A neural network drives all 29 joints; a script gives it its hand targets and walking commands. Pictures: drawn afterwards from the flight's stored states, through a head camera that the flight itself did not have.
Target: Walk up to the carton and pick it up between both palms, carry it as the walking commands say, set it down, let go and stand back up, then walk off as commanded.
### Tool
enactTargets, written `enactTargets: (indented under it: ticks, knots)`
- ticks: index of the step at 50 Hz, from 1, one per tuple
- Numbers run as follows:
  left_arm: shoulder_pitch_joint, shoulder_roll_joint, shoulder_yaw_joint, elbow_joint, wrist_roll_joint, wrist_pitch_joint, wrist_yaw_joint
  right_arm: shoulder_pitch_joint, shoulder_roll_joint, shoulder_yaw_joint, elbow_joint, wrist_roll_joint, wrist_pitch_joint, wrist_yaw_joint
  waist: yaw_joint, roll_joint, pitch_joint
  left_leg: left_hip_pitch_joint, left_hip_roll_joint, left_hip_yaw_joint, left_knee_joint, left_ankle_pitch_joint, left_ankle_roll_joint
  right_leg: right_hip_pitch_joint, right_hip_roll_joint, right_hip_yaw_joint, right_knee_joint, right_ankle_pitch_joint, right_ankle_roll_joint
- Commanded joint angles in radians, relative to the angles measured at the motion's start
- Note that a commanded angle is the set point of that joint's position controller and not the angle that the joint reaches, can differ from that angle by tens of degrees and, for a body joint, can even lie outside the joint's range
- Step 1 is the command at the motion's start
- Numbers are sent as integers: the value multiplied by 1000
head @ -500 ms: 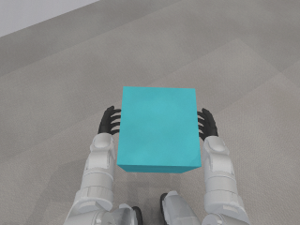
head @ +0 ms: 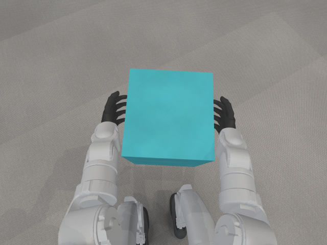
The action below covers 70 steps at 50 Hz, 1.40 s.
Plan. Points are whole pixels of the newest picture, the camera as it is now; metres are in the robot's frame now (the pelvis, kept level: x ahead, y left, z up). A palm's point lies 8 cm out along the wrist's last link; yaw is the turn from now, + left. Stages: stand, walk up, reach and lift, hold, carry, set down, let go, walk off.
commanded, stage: set down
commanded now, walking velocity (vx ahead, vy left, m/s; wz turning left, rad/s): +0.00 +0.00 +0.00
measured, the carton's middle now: (167, 125) +0.42 -0.06 -0.12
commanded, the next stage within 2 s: none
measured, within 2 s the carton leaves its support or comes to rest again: neither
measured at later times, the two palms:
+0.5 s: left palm (120, 123) +0.45 +0.08 -0.13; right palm (218, 129) +0.40 -0.21 -0.13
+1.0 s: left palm (127, 124) +0.48 +0.07 -0.22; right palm (211, 131) +0.42 -0.22 -0.22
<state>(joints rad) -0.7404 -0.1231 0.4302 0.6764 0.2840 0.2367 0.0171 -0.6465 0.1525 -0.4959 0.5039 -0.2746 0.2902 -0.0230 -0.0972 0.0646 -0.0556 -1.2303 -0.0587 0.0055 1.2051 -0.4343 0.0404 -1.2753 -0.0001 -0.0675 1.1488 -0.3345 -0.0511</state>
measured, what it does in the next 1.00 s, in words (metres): lowers itself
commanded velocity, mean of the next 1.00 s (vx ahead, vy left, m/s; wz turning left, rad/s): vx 0.00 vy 0.00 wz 0.00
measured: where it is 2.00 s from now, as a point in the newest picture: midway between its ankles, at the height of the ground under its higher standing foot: (161, 231)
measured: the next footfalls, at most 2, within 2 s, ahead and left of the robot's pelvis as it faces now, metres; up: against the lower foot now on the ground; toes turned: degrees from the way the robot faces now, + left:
none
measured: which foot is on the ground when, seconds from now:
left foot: down 0.00-1.00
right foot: down 0.00-1.00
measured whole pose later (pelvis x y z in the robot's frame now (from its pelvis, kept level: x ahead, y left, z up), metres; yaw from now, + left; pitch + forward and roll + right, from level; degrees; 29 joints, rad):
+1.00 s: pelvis -0.02 +0.01 -0.14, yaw -1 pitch +40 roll +1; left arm -1.07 -0.02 0.40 0.81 0.20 0.27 0.10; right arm -0.96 0.01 -0.52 0.65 -0.21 0.31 -0.04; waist -0.10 0.07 -0.08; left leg -1.87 -0.08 0.05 1.73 -0.56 0.06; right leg -1.94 0.00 -0.04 1.67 -0.44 -0.04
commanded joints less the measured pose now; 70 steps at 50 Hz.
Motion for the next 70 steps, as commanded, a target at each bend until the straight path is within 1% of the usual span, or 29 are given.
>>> enactTargets:
  ticks: [1,4,12,20,32,50,70]
  knots:
    - [-519,-922,-478,95,-92,-8,-194,-559,881,565,102,115,0,206,-31,-28,-734,39,-108,-106,-113,67,3,582,112,164,-47,187,43]
    - [-549,-918,-465,106,-95,-3,-187,-596,874,561,116,122,5,207,-23,-24,-752,-6,-112,-99,-84,41,0,538,117,159,-12,159,45]
    - [-604,-930,-470,118,-125,3,-153,-652,850,540,145,137,8,212,-39,-13,-827,-36,-117,-98,-13,54,-15,397,128,125,88,173,44]
    - [-655,-914,-460,129,-138,-2,-123,-697,816,512,169,140,5,208,-46,-8,-871,-104,-124,-87,67,67,-26,295,134,111,173,184,46]
    - [-750,-881,-456,142,-159,-4,-97,-784,777,490,182,153,2,195,-54,-5,-929,-203,-136,-69,188,66,-35,176,140,97,283,183,53]
    - [-906,-839,-443,170,-181,14,-100,-947,742,474,189,179,15,185,-62,1,-984,-344,-149,-45,354,39,-34,30,137,82,431,164,60]
    - [-1050,-793,-454,176,-220,26,-114,-1105,691,489,177,221,24,192,-73,-2,-995,-477,-149,-23,522,38,-25,-56,126,74,590,185,60]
